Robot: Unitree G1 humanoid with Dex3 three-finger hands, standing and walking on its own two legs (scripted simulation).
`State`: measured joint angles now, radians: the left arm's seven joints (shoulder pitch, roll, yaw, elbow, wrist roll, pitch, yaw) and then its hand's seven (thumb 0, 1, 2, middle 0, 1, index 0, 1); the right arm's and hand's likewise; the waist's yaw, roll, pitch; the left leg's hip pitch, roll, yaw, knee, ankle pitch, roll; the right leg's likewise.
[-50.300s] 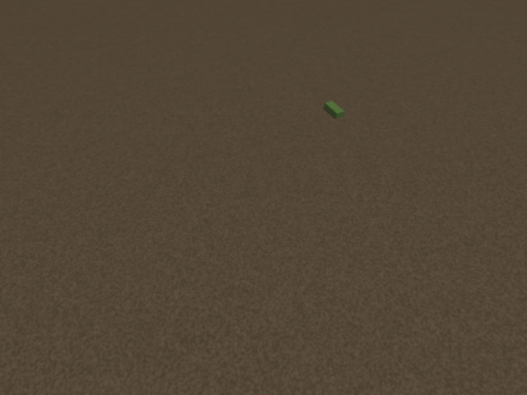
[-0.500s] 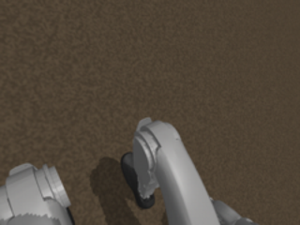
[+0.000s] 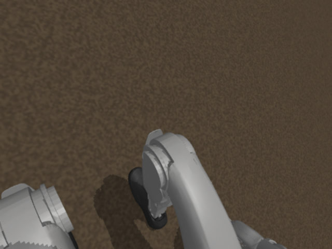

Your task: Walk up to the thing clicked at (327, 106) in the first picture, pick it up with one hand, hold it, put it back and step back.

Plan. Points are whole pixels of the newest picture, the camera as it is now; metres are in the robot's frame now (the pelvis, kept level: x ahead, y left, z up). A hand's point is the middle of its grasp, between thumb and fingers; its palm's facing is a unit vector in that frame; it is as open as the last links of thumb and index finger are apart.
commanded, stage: open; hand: left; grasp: from above
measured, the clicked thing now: out of the picture +0.45 +0.32 -0.28
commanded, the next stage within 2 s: withdraw in 0.72 s
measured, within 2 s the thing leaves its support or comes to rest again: neither
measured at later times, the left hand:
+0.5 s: hand out of the picture +0.45 +0.31 -0.26, palm faces -0.45 -0.16 -0.88, open 12.8 cm
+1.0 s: hand out of the picture +0.45 +0.31 -0.25, palm faces -0.42 -0.16 -0.89, open 13.7 cm
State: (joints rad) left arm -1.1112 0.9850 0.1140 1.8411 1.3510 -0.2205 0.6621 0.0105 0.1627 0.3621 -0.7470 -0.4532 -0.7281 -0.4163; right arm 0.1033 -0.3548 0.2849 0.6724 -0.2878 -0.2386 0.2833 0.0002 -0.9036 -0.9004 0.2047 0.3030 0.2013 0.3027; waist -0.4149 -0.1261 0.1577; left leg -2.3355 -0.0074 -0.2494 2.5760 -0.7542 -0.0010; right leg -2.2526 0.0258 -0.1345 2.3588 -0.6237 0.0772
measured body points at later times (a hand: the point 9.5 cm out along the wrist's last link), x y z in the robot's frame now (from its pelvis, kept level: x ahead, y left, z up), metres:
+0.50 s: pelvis +0.00 +0.00 +0.00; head +0.28 +0.14 +0.33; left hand +0.47 +0.31 -0.21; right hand +0.05 -0.25 -0.04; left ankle +0.06 +0.12 -0.27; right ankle +0.13 -0.13 -0.27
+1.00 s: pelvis +0.00 +0.00 +0.01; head +0.28 +0.14 +0.33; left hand +0.47 +0.32 -0.20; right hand +0.05 -0.25 -0.04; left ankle +0.06 +0.12 -0.27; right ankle +0.13 -0.13 -0.27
